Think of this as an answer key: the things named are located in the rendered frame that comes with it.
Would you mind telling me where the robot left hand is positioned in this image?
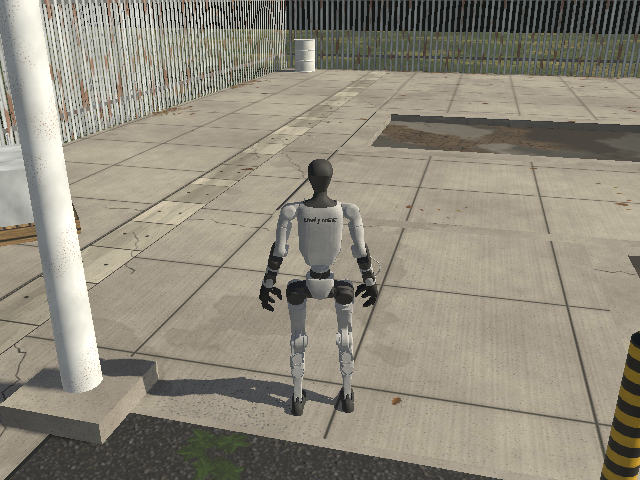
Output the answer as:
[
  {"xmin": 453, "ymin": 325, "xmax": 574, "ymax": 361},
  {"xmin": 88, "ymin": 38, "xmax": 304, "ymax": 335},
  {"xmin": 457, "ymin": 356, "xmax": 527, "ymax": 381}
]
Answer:
[{"xmin": 259, "ymin": 284, "xmax": 282, "ymax": 312}]

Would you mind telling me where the right robot forearm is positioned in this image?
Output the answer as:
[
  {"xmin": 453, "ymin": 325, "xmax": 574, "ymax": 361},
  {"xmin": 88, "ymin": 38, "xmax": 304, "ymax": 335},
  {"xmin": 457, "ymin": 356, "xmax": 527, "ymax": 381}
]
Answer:
[{"xmin": 357, "ymin": 243, "xmax": 376, "ymax": 286}]

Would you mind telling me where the robot right hand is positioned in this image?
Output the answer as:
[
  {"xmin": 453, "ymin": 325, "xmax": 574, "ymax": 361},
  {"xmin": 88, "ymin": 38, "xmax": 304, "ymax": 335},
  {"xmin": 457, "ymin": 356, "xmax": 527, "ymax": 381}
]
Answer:
[{"xmin": 355, "ymin": 282, "xmax": 378, "ymax": 307}]

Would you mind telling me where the robot torso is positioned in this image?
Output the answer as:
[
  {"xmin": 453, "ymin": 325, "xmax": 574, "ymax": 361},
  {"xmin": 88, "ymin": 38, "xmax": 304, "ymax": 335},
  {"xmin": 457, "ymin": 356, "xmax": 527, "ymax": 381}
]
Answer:
[{"xmin": 297, "ymin": 197, "xmax": 344, "ymax": 300}]

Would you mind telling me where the robot right upper arm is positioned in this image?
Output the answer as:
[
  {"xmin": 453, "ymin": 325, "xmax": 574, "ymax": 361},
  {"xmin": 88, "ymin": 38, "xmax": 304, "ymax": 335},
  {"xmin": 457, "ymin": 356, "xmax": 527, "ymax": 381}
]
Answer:
[{"xmin": 341, "ymin": 202, "xmax": 367, "ymax": 258}]

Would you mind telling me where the left robot forearm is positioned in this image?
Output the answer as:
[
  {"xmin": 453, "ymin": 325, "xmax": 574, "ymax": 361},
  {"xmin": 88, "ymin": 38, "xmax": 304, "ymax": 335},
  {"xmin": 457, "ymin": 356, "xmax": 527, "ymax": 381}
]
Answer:
[{"xmin": 262, "ymin": 242, "xmax": 283, "ymax": 288}]

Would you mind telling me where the left robot shin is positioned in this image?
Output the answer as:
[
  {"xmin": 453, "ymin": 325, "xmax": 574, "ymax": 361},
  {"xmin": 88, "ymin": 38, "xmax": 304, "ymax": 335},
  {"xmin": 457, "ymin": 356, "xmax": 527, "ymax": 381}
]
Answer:
[{"xmin": 290, "ymin": 334, "xmax": 305, "ymax": 402}]

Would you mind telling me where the robot left upper arm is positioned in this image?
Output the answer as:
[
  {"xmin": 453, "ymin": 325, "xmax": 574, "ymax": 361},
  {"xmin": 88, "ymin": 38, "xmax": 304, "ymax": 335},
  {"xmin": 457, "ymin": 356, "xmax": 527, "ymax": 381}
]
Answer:
[{"xmin": 273, "ymin": 202, "xmax": 299, "ymax": 257}]

